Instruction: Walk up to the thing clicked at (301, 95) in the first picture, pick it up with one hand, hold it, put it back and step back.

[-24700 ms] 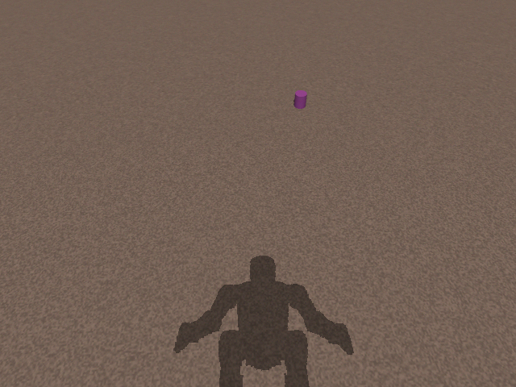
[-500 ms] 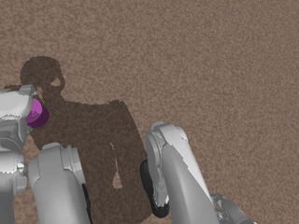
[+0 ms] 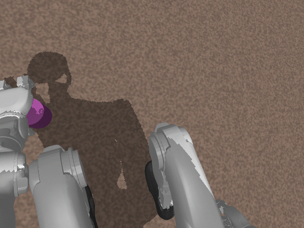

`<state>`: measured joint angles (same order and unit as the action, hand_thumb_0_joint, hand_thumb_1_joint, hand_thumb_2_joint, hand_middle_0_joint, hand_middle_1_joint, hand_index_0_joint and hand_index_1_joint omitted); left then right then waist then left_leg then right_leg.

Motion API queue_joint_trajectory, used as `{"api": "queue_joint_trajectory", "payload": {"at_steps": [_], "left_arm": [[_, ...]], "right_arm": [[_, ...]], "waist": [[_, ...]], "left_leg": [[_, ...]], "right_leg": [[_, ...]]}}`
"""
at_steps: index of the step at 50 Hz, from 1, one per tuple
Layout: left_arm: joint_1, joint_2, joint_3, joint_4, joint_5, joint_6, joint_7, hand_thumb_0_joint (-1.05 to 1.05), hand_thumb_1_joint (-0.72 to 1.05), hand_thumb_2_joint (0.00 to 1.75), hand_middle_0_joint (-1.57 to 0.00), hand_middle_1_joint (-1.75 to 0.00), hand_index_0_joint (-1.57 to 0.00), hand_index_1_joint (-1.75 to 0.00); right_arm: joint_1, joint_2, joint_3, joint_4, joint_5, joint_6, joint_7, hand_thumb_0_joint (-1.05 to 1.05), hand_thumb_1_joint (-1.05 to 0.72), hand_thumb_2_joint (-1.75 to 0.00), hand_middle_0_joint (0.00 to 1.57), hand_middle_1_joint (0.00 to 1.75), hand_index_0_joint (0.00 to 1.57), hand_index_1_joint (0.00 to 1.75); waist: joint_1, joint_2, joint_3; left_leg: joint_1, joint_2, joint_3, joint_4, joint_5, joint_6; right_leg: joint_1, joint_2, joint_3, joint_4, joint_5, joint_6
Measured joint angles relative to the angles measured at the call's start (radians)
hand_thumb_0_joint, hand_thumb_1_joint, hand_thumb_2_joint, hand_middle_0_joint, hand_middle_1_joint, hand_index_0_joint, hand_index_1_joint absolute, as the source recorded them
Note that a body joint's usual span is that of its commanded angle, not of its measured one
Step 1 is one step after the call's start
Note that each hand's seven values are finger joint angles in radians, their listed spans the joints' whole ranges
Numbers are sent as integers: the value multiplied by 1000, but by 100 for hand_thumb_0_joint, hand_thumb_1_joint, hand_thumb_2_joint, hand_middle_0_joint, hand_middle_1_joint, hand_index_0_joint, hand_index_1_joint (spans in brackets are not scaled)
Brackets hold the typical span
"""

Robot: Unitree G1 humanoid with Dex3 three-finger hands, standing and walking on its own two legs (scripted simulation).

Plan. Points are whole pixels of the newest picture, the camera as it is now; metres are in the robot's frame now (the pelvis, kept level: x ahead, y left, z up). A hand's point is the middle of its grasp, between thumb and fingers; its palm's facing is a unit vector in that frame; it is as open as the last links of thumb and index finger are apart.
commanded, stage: withdraw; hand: left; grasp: from above
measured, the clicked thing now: (30, 109) +0.45 +0.27 -0.26
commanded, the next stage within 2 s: home in 1.06 s
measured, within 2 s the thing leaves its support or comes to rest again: neither
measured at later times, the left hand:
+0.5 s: hand out of the picture +0.44 +0.29 -0.08, palm faces -0.29 -0.02 -0.96, open 14.1 cm
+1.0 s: hand (7, 120) +0.39 +0.27 -0.10, palm faces -0.48 -0.04 -0.88, open 14.2 cm
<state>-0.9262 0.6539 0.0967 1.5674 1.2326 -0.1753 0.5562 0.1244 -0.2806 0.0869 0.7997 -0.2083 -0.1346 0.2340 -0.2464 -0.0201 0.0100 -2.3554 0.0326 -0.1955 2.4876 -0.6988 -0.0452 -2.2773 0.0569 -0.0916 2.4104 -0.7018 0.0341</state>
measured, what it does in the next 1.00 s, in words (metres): rises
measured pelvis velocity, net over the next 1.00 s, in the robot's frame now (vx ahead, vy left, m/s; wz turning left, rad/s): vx -0.03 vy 0.00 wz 0.08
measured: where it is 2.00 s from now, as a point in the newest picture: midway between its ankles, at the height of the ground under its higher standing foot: (127, 212)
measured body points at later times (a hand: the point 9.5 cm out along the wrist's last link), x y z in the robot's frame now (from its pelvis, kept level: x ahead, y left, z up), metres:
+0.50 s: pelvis +0.00 +0.00 +0.04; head +0.20 +0.04 +0.44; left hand +0.45 +0.29 -0.03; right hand +0.08 -0.26 -0.10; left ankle +0.07 +0.14 -0.27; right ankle +0.09 -0.12 -0.27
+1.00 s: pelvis -0.03 +0.00 +0.06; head +0.18 +0.08 +0.46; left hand +0.41 +0.27 -0.05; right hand +0.07 -0.30 -0.03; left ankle +0.07 +0.14 -0.27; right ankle +0.09 -0.12 -0.27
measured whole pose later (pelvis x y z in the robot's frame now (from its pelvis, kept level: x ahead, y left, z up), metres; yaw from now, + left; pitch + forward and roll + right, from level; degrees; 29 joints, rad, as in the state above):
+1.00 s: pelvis -0.03 +0.00 +0.06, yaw +5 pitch +33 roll -5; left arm -0.93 0.56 -0.07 1.49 1.26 -0.16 0.43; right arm 0.14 -0.31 0.02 0.75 -0.12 -0.03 0.08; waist -0.22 -0.03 -0.11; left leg -2.21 0.02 -0.12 2.24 -0.60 -0.03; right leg -2.14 0.02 -0.05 2.20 -0.64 0.02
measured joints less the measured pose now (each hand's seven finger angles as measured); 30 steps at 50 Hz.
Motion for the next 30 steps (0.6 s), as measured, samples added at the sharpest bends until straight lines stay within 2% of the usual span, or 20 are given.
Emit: {"api": "queue_joint_trajectory", "payload": {"at_steps": [8,11,15,17,19,23,25,30], "left_arm": [[5,-6,-16,7,14,7,35,0,-52,99,-8,-99,-7,-100],[4,-11,-6,4,8,18,40,0,-52,99,-8,-101,-8,-100],[16,-27,-5,-48,1,38,39,0,-52,98,-8,-102,-9,-101],[43,-44,9,-124,-11,51,24,0,-52,98,-8,-103,-9,-101],[79,-66,9,-216,-29,72,7,0,-53,99,-8,-103,-10,-101],[101,-98,-38,-313,-63,135,-48,0,-53,99,-9,-103,-10,-101],[80,-100,-71,-302,-87,161,-96,0,-54,100,-9,-102,-10,-102],[42,-97,-132,-287,-176,191,-249,0,-55,102,-9,-102,-8,-103]], "right_arm": [[-14,-9,-12,3,-3,-2,0,0,-90,-90,20,30,20,30],[-18,-12,-16,-3,-3,-5,-1,0,-90,-90,20,30,20,30],[-15,-13,-26,-2,0,-5,4,0,-91,-90,20,30,20,30],[-6,-10,-41,-1,10,4,4,0,-91,-90,20,30,20,30],[5,-4,-62,-1,28,23,0,0,-91,-90,20,30,20,30],[17,7,-96,-1,68,68,-20,0,-92,-90,20,30,20,30],[15,11,-104,-4,82,87,-34,1,-92,-90,20,30,20,30],[21,9,-107,-44,113,113,-69,0,-92,-91,20,30,20,30]], "waist": [[3,-7,-16],[3,-5,-18],[8,3,-29],[17,15,-44],[31,30,-70],[67,59,-125],[83,71,-148],[106,89,-167]], "left_leg": [[2,-2,1,-2,2,-1],[2,-1,1,-6,6,0],[4,-1,8,-13,11,1],[6,-2,12,-21,11,2],[15,-1,22,-36,9,3],[62,6,52,-96,7,10],[93,11,65,-135,10,15],[178,16,84,-230,27,24]], "right_leg": [[3,-2,1,-1,0,-1],[3,-1,1,-6,5,1],[5,-2,5,-10,8,0],[7,-4,8,-15,6,-1],[13,-7,16,-25,0,-2],[50,-11,38,-69,-6,-3],[77,-11,47,-103,-3,-2],[156,-14,56,-192,13,-5]]}}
